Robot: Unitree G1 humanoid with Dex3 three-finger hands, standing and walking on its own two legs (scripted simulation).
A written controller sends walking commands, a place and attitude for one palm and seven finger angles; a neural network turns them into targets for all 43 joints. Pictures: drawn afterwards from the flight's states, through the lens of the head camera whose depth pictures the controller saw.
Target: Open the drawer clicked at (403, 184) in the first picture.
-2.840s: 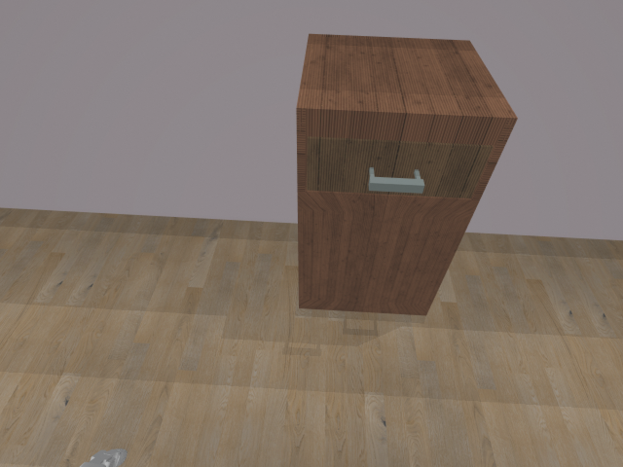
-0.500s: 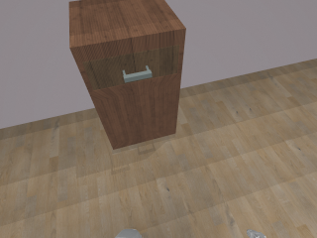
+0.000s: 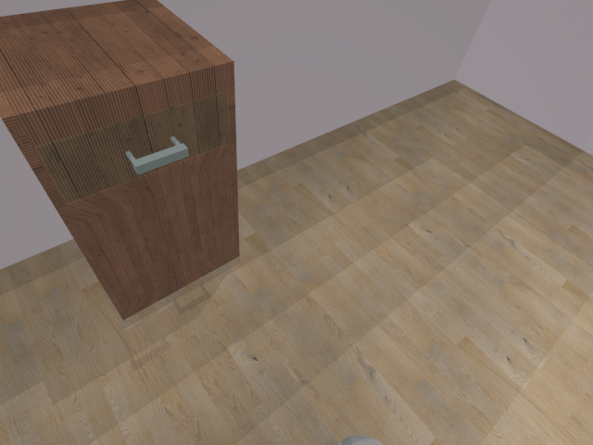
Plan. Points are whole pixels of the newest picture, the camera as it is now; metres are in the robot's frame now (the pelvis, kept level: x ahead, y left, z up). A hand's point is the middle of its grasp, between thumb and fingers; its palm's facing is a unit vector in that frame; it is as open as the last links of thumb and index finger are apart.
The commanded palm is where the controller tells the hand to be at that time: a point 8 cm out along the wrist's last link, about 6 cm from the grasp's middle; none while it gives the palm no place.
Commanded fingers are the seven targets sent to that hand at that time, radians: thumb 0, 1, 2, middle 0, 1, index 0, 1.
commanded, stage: walk to a spot facing it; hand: left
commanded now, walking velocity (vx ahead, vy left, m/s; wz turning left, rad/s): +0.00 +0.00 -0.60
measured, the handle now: (156, 153) +0.73 +0.37 -0.11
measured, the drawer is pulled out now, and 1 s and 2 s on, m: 0.00 0.00 0.00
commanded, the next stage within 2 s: turn to face it in 1.72 s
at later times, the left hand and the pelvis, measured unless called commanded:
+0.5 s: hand out of the picture +0.14 +0.10 -0.15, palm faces -0.30 -0.92 -0.26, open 7.4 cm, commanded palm none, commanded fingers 0.00 0.90 0.90 -0.20 -0.30 -0.20 -0.30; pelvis -0.03 -0.05 -0.01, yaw -18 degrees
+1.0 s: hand (212, 415) +0.19 +0.13 -0.18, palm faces -0.52 -0.84 -0.15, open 7.4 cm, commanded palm none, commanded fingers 0.00 0.90 0.90 -0.20 -0.30 -0.20 -0.30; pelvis +0.05 -0.02 +0.00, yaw -36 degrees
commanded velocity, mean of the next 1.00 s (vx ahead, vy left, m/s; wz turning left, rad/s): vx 0.14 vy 0.00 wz -0.60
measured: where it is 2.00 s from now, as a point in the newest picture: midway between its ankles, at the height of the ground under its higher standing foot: (370, 432)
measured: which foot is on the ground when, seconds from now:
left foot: down 0.00-0.26, up 0.28-0.72, down 0.74-1.00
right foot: up 0.00-0.24, down 0.26-0.74, up 0.76-1.00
